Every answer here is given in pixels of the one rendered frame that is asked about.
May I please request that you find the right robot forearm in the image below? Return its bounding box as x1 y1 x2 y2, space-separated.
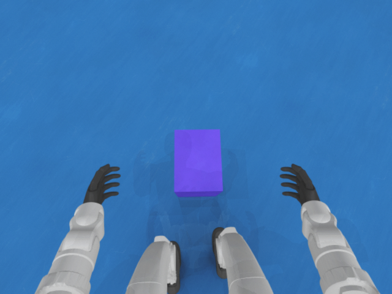
301 200 380 294

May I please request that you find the left robot hand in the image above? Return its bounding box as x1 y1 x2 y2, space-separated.
83 164 121 205

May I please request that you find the left robot forearm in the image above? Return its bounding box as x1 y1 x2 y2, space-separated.
35 202 105 294

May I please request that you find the left robot thigh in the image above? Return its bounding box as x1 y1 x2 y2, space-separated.
126 241 176 294

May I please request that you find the right robot shin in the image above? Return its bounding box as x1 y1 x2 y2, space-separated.
219 227 238 269

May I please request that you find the carton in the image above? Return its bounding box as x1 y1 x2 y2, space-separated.
174 129 223 197

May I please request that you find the right robot hand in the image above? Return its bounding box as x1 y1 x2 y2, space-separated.
280 164 320 206

